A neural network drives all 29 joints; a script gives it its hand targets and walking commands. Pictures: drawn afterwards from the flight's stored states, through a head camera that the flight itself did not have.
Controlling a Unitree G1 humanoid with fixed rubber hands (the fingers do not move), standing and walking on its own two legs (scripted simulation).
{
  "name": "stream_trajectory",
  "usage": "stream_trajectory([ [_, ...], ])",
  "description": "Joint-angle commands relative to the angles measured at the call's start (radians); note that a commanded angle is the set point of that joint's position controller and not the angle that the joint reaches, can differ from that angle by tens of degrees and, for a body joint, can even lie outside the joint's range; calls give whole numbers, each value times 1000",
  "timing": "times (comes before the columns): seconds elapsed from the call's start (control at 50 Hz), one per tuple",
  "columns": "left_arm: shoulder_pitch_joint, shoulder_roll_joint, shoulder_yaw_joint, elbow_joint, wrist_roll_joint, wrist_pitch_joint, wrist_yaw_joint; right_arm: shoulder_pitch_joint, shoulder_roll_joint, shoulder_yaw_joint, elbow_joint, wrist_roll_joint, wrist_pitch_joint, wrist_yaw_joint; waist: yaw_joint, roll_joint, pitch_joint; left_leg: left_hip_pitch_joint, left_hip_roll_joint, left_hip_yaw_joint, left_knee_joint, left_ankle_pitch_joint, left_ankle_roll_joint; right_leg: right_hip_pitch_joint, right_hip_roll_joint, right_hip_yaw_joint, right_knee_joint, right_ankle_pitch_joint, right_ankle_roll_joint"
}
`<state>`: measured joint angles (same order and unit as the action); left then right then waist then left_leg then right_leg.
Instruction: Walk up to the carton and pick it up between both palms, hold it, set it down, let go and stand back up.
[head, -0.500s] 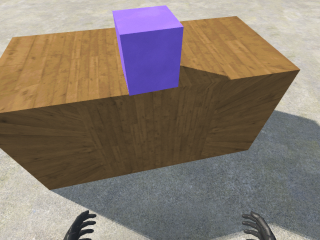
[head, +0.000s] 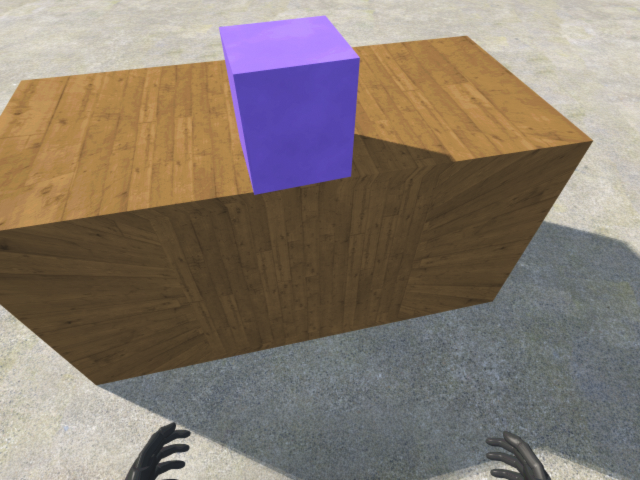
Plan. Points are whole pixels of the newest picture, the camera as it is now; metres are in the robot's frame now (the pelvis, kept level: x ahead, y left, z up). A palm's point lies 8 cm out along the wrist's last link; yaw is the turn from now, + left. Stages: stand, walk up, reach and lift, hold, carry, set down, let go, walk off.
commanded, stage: stand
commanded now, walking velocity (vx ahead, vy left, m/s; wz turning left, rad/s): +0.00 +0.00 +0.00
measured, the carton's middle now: (289, 106) +0.77 +0.10 +0.07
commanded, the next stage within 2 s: walk up in 0.30 s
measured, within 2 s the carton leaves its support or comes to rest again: neither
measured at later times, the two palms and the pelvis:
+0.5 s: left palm out of the picture +0.12 +0.24 -0.09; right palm out of the picture +0.11 -0.25 -0.09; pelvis -0.01 +0.00 +0.00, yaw -1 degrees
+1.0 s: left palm (135, 453) +0.18 +0.27 -0.10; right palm out of the picture +0.15 -0.26 -0.09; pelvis +0.09 +0.00 +0.00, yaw +11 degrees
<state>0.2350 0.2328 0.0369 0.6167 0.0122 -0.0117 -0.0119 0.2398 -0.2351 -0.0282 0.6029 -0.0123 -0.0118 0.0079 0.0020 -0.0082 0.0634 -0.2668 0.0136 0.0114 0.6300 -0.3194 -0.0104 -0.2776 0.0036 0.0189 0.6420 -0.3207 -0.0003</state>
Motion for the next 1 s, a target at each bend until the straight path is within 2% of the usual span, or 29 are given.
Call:
stream_trajectory([
  [0.0, -22, 127, 31, -99, -3, -15, 2, -6, -137, -36, -92, 2, -16, -3, -4, 8, -77, 10, 79, -83, -129, 138, 44, 2, -79, 86, -128, 160, -32],
  [0.06, -20, 137, 35, -96, -6, -14, 3, -10, -132, -34, -88, 2, -15, -3, -4, -8, -45, -6, 72, -78, -137, 107, 36, -17, -78, 96, -145, 134, -33],
  [0.1, -19, 134, 33, -97, -4, -14, 3, -14, -139, -35, -89, 1, -14, -3, -2, 15, -32, -15, 72, -83, -142, 89, 39, -18, -79, 99, -155, 121, -33],
  [0.22, -16, 140, 32, -94, -3, -18, 4, -9, -138, -29, -82, 2, -21, -3, 0, 6, -81, 12, 73, -78, -141, 128, 42, 12, -81, 100, -147, 164, -34],
  [0.36, -16, 138, 32, -89, -5, -14, 2, 12, -141, -28, -70, 0, -16, -3, -4, -21, -43, -4, 75, -83, -161, 58, 38, -29, -80, 107, -171, 78, -35],
  [0.42, -9, 146, 34, -82, -4, -15, 2, 1, -143, -29, -64, 0, -18, -3, 0, 12, -54, -6, 74, -84, -167, 33, 37, -18, -77, 110, -167, 70, -34],
  [0.46, -8, 145, 34, -87, -3, -18, 3, 5, -143, -26, -67, 1, -20, -3, 1, 5, -56, 3, 73, -79, -153, 55, 39, -22, -81, 116, -169, 87, -35],
  [0.48, 47, 154, 62, -83, 53, -26, -14, 147, -149, -54, -32, -22, -26, 12, -9, 0, -154, -5, 46, -146, -116, -381, 89, 61, -65, 72, -114, -372, -70],
  [0.5, 43, 159, 69, -97, 63, -26, -20, 164, -169, -59, -32, -25, -25, 19, -10, -7, -72, -122, 65, -201, -135, -476, 103, 39, -73, 104, -102, -480, -83],
  [0.52, 56, 155, 70, -98, 53, -27, -25, 135, -174, -63, -42, -25, -23, 24, 7, 4, 17, -191, 69, -228, -148, -496, 108, -9, -91, 124, -113, -495, -91],
  [0.56, 87, 161, 71, -94, 39, -36, -29, 65, -162, -63, -76, -30, -29, 28, 37, 15, 90, -264, 49, -215, -120, -391, 88, -10, -121, 147, -159, -421, -106],
  [0.58, 105, 168, 72, -83, 35, -43, -25, 42, -139, -56, -91, -27, -34, 29, 60, -34, 101, -339, 25, -174, -60, -303, 67, 73, -146, 181, -212, -389, -126],
  [0.6, 132, 204, 81, -64, 44, -48, -17, 41, -107, -48, -105, -24, -39, 31, 72, -129, 56, -395, -24, -60, 79, -184, 32, 180, -227, 284, -314, -448, -175],
  [0.62, 134, 236, 87, -54, 48, -50, -9, 46, -98, -48, -116, -33, -42, 31, 74, -183, 47, -395, -11, -12, 191, -135, 23, 173, -343, 403, -389, -493, -234],
  [0.64, 109, 236, 85, -48, 54, -50, -3, 73, -114, -51, -116, -38, -42, 30, 55, -150, 70, -374, 28, -38, 215, -147, 30, 133, -386, 428, -394, -486, -266],
  [0.66, 82, 233, 80, -45, 53, -48, -1, 102, -116, -55, -114, -36, -44, 31, 38, -141, 88, -320, 34, -42, 190, -164, 38, 65, -379, 384, -369, -461, -261],
  [0.68, 38, 229, 72, -40, 52, -40, -5, 157, -114, -62, -100, -29, -50, 31, -1, -129, 86, -181, 31, -38, 82, -153, 52, -48, -342, 293, -311, -453, -231],
  [0.7, -15, 211, 55, -52, 44, -30, -11, 238, -126, -74, -79, -24, -61, 30, -55, -93, 87, 43, 13, -61, -51, -122, 75, -241, -259, 149, -183, -422, -161],
  [0.72, -53, 122, 27, -80, 30, -19, -18, 340, -185, -101, -47, -27, -70, 23, -113, 164, 86, 195, 89, -312, -235, -295, 120, -444, -103, -66, 147, -382, -71],
  [0.74, -64, 83, 18, -118, 33, -21, -17, 427, -275, -126, -21, -41, -68, 9, -149, 315, 99, 246, 269, -773, -441, -503, 200, -608, 10, -102, 423, -317, -16],
  [0.76, -59, 145, 32, -121, 39, -16, -9, 405, -280, -122, -7, -45, -57, -8, -124, 197, 143, 227, 357, -889, -450, -419, 275, -632, -46, 3, 505, -289, -13],
  [0.78, -36, 161, 34, -108, 43, -11, -10, 390, -261, -110, -16, -47, -56, -21, -108, 116, 124, 261, 371, -861, -403, -250, 299, -624, -79, 11, 553, -247, -8],
  [0.8, -27, 158, 32, -100, 38, -13, -10, 373, -245, -101, -23, -53, -59, -30, -92, 84, 122, 272, 353, -771, -349, -53, 305, -626, -96, 8, 590, -187, -5],
  [0.82, -19, 161, 30, -93, 39, -17, -11, 346, -230, -94, -29, -58, -60, -37, -82, 73, 93, 268, 334, -667, -309, 90, 307, -603, -113, 10, 593, -151, -1],
  [0.84, -16, 158, 30, -93, 42, -18, -16, 318, -215, -84, -31, -55, -62, -40, -73, 80, 83, 228, 300, -578, -300, 178, 281, -554, -125, 19, 561, -115, 7],
  [0.88, -12, 139, 28, -92, 32, -13, -27, 270, -198, -75, -28, -46, -65, -36, -48, 119, 90, 117, 221, -436, -316, 238, 246, -458, -118, 20, 500, -49, 22],
  [0.92, -19, 119, 23, -103, 28, -8, -35, 248, -194, -71, -26, -39, -69, -33, -39, 165, 110, 78, 185, -355, -310, 325, 245, -413, -121, 11, 383, -17, 31],
  [0.96, -32, 110, 22, -112, 28, -10, -38, 222, -208, -75, -26, -37, -72, -30, -31, 181, 80, 71, 159, -282, -269, 412, 233, -328, -121, -11, 217, 30, 19],
  [0.98, -36, 104, 24, -112, 30, -12, -38, 213, -220, -80, -32, -37, -71, -27, -29, 182, 73, 42, 158, -268, -248, 404, 228, -276, -108, -33, 164, 62, 8],
])
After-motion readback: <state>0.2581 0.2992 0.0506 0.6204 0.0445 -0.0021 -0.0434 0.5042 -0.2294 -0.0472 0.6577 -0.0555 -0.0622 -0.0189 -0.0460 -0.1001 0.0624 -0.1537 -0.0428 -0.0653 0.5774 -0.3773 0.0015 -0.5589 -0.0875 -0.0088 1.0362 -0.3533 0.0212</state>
